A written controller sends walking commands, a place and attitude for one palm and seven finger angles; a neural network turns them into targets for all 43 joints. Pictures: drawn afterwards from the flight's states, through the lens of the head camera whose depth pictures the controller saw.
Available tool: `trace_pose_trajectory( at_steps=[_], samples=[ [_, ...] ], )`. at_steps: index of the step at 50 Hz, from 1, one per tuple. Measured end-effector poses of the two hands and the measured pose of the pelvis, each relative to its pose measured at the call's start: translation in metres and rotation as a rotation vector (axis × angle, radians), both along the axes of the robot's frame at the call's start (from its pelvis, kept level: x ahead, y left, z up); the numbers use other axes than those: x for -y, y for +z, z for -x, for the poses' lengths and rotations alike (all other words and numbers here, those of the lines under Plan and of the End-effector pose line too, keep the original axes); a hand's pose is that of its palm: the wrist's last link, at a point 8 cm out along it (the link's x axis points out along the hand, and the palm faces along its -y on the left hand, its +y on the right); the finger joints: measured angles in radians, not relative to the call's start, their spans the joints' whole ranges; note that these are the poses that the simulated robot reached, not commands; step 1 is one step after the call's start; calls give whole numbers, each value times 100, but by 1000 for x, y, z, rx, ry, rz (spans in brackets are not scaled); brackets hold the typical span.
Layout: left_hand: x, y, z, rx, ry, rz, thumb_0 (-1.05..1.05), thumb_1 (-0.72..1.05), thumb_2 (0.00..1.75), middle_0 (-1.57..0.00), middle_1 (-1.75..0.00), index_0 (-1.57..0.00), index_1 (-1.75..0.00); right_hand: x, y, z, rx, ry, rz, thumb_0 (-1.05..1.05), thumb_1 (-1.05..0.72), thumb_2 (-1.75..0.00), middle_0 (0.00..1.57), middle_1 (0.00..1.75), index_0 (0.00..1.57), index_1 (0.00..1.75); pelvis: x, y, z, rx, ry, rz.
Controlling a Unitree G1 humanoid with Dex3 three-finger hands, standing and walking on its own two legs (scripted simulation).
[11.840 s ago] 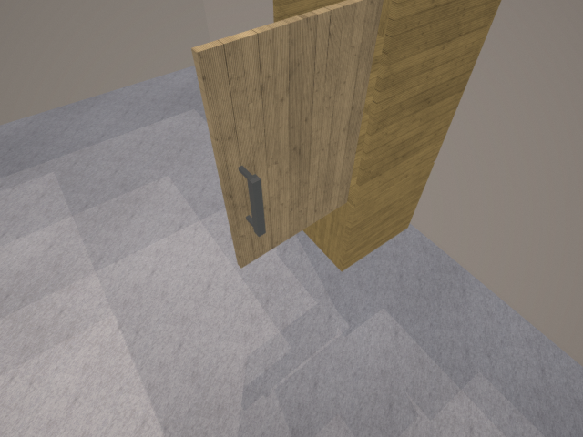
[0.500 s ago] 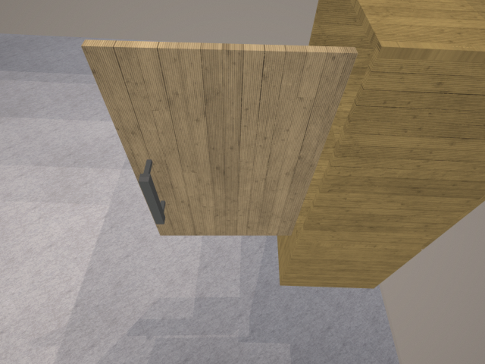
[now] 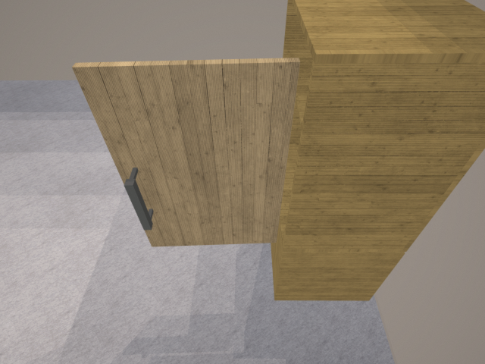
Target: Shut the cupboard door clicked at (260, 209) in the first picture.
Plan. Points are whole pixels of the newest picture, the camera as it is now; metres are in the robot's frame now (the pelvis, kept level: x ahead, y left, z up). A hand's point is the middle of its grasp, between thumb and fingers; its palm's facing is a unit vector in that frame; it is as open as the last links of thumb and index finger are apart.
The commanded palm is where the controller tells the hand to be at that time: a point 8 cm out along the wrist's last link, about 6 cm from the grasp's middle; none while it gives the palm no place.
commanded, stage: come to a stop and stand still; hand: left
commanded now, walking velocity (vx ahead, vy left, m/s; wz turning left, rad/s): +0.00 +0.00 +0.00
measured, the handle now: (141, 200) +0.50 +0.28 -0.08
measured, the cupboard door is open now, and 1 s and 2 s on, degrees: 92 92 92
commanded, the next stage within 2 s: look again from close up in 0.74 s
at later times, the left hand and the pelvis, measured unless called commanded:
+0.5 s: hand out of the picture +0.01 +0.15 -0.17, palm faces +0.01 -0.99 -0.17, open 7.4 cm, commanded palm none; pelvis +0.03 -0.01 +0.01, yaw +0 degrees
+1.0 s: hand out of the picture +0.04 +0.17 -0.17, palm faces +0.01 -0.98 -0.21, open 7.4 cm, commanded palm none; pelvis +0.04 -0.01 +0.01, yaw +0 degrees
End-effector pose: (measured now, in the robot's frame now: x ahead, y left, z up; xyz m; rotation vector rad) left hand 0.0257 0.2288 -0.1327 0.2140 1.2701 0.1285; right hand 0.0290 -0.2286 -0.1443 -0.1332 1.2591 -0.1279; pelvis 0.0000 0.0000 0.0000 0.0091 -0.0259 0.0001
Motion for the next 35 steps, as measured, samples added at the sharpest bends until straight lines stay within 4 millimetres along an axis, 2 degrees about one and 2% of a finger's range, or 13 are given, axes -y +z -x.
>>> trace_pose_trajectory(
  at_steps=[7, 13, 17, 23, 35],
  samples=[
    [14, -6, 20, -76, 25, 31, 0, 91, 90, -21, -30, -20, -30, 7, 3, 32, -128, -8, 12, 0, -91, -90, 20, 30, 20, 30, 9, 2, -5, -12, 2, 1],
    [22, -9, 30, -136, 40, 52, 0, 91, 90, -21, -30, -20, -30, 8, 6, 40, -187, -19, 19, 0, -91, -90, 20, 30, 20, 30, 12, 4, -12, -18, 0, 2],
    [25, -11, 29, -153, 47, 59, 0, 91, 90, -20, -30, -20, -30, 6, 7, 31, -184, -19, 21, 0, -90, -90, 20, 30, 20, 30, 13, 5, -18, -17, -1, 2],
    [26, -11, 21, -143, 56, 61, 0, 91, 90, -20, -30, -20, -30, 2, 6, 6, -140, -6, 20, 0, -91, -90, 20, 30, 20, 30, 12, 5, -25, -14, 0, 2],
    [18, -10, 1, -105, 57, 46, 0, 91, 90, -20, -30, -20, -30, 7, 9, -33, -61, 12, 42, 0, -91, -90, 20, 30, 20, 30, 10, 6, -34, -11, -2, -2]
  ],
)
